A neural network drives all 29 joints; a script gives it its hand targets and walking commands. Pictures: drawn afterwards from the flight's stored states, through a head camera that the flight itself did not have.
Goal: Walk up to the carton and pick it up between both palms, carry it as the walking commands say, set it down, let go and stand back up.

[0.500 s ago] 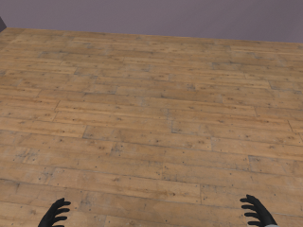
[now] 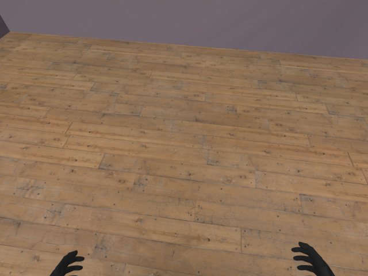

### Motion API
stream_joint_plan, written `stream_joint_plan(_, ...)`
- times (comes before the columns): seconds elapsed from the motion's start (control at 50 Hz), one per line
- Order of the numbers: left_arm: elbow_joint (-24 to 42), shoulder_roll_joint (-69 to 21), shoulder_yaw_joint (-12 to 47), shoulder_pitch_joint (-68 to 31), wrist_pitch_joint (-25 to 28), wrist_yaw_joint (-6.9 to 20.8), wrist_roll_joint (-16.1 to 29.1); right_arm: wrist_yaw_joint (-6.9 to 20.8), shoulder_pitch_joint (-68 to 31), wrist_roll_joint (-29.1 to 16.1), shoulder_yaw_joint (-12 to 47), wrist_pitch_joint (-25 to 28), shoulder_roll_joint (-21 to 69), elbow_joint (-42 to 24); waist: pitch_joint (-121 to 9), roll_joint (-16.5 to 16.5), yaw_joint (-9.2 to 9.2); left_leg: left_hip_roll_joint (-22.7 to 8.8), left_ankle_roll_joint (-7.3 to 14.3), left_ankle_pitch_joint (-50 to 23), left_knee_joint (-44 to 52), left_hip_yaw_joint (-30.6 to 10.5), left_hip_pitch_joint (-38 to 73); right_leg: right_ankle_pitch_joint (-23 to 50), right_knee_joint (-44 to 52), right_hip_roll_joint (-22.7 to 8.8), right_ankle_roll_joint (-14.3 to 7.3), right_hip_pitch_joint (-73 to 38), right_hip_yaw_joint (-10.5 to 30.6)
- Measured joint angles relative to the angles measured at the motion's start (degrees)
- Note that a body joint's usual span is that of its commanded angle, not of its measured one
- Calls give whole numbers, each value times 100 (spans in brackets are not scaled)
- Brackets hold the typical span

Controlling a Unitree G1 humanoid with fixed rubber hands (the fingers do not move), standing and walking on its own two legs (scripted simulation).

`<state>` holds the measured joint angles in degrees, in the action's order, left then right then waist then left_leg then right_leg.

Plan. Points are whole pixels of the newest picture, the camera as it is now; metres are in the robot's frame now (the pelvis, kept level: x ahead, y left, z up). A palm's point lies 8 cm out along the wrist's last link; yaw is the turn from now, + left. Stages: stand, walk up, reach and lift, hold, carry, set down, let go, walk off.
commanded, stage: stand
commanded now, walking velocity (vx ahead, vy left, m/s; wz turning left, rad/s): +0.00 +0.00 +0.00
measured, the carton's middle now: out of the picture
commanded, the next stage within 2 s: walk up in 1.12 s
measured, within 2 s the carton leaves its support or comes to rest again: neither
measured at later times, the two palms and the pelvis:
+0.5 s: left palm out of the picture +0.09 +0.30 -0.09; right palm out of the picture +0.11 -0.30 -0.08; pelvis -0.01 +0.00 +0.02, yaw +1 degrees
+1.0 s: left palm out of the picture +0.08 +0.30 -0.09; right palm out of the picture +0.10 -0.30 -0.09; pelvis +0.00 +0.00 +0.03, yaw +1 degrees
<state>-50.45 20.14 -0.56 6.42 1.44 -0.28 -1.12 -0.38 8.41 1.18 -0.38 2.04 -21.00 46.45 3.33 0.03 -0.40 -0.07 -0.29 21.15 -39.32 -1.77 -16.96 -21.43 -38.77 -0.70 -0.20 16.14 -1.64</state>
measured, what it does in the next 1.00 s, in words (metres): stands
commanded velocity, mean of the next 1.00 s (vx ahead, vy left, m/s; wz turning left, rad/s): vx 0.00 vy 0.00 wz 0.00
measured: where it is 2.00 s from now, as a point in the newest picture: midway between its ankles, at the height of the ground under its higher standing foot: outside the picture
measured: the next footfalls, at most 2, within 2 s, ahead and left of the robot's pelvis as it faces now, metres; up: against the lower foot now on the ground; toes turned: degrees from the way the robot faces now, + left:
none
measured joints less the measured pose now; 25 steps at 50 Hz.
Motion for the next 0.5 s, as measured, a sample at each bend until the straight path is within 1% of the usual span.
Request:
stream_joint_plan(0.28,-505,42,54,-148,15,55,50,76,-119,16,89,17,6,642,37,44,-13,28,21,-448,743,-12,324,456,766,-28,41,-342,-17)
stream_joint_plan(0.5,-977,84,21,-207,-33,64,21,20,-272,-36,82,-58,-57,1055,-9,9,-53,32,6,-750,1308,-37,676,730,1310,-33,43,-698,-46)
